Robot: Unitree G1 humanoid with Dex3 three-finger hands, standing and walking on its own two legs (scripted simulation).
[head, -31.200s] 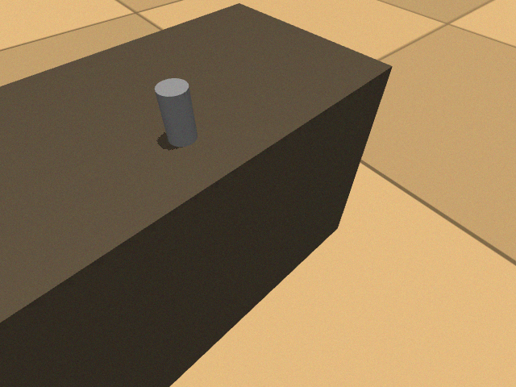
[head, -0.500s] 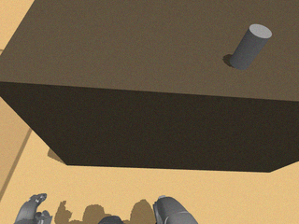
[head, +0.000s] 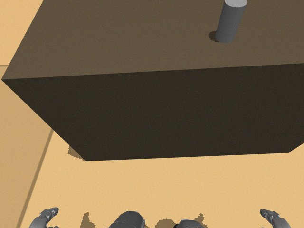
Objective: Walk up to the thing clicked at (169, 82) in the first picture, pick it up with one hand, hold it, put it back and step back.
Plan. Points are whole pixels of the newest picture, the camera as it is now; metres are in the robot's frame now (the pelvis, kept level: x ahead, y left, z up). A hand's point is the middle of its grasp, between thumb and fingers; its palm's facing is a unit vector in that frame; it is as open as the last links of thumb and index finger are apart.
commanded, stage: step back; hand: right
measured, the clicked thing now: (229, 20) +0.70 -0.23 +0.09
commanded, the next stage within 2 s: none
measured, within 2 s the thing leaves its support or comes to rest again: neither
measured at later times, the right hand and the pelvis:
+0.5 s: hand out of the picture -0.02 -0.28 -0.13, palm faces -0.05 +0.90 -0.44, open 7.4 cm; pelvis -0.15 -0.01 -0.01, yaw -1 degrees
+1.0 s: hand out of the picture -0.24 -0.30 -0.17, palm faces -0.15 +0.91 -0.38, open 7.4 cm; pelvis -0.32 -0.05 -0.02, yaw +5 degrees
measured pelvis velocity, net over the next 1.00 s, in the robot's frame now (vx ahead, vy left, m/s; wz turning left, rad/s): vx -0.32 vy -0.05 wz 0.09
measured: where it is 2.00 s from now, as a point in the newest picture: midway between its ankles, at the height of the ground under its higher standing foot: outside the picture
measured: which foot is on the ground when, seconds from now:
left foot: up 0.00-0.12, down 0.14-0.60, up 0.62-0.94, down 0.96-1.00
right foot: down 0.00-0.18, up 0.20-0.54, down 0.56-0.98, up 1.00-1.00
